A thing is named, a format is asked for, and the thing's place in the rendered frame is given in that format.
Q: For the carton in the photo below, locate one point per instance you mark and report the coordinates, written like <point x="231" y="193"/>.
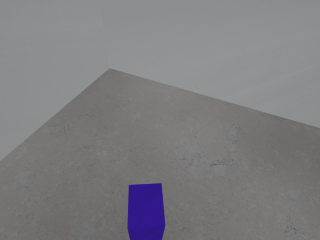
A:
<point x="146" y="218"/>

